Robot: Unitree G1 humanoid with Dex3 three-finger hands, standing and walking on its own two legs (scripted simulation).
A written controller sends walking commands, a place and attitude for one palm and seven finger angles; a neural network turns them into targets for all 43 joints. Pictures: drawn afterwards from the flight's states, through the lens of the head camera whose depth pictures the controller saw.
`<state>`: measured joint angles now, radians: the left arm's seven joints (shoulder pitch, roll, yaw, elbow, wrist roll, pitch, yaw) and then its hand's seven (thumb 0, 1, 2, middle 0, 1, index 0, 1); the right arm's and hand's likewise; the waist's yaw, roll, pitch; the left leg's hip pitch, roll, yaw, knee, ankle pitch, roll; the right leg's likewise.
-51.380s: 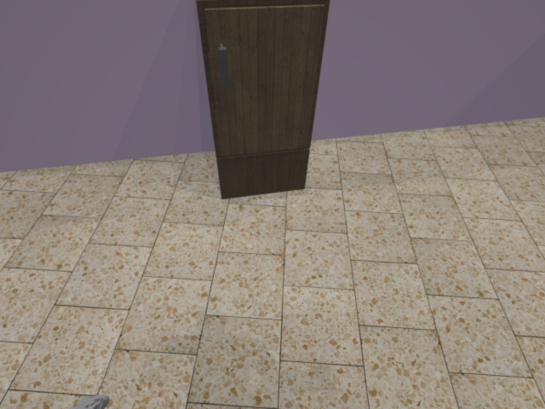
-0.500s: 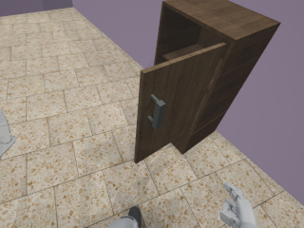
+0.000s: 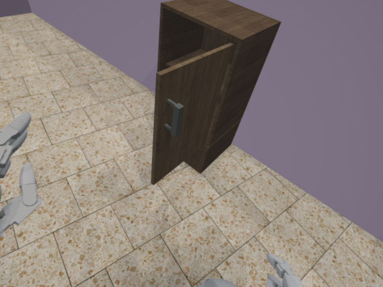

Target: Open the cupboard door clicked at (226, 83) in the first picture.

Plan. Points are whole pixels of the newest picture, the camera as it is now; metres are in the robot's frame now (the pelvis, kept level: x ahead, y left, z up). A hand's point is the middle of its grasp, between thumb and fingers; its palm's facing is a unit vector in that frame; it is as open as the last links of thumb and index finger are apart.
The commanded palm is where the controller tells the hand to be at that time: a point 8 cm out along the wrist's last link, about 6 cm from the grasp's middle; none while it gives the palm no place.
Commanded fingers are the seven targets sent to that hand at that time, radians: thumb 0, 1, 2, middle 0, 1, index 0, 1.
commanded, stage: stop stepping back and stand still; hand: left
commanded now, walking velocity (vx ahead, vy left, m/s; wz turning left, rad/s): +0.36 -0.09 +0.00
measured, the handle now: (172, 117) +0.67 +0.05 -0.07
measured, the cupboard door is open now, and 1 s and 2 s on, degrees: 88 88 88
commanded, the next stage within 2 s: let the arm hang, fingers relaxed in 1.20 s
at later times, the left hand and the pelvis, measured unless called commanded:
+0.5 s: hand out of the picture +0.15 +0.28 +0.15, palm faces +0.42 -0.81 -0.41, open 7.5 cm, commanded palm +0.08 +0.33 +0.16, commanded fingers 0.00 0.90 0.90 -0.20 -0.30 -0.20 -0.30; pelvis -0.06 +0.03 -0.03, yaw +0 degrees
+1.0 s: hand (25, 214) +0.19 +0.25 +0.15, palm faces +0.37 -0.76 -0.54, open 7.4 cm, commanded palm +0.12 +0.30 +0.16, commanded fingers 0.00 0.90 0.90 -0.20 -0.30 -0.20 -0.30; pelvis -0.02 +0.00 -0.03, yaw -1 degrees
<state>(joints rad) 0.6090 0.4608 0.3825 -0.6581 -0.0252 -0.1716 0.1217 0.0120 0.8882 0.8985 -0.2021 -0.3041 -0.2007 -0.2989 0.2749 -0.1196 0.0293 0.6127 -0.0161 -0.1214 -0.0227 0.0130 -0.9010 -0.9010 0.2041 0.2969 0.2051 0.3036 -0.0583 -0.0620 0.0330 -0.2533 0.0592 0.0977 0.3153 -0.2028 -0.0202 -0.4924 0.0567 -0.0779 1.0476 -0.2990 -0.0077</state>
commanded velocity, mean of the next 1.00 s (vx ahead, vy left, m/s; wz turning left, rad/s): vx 0.08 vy -0.02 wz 0.00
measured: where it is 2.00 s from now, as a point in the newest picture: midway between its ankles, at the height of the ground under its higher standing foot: outside the picture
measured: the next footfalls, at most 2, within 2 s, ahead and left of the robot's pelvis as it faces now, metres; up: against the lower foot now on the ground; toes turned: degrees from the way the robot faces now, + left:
right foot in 0.16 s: -0.06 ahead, -0.07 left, +0.00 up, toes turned -5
left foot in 0.46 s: -0.01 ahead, +0.19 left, +0.00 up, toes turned +6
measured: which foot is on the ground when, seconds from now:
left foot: down 0.00-0.12, up 0.14-0.44, down 0.46-0.74, up 0.76-0.96, down 0.98-1.00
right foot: up 0.00-0.14, down 0.16-0.46, up 0.48-0.70, down 0.72-1.00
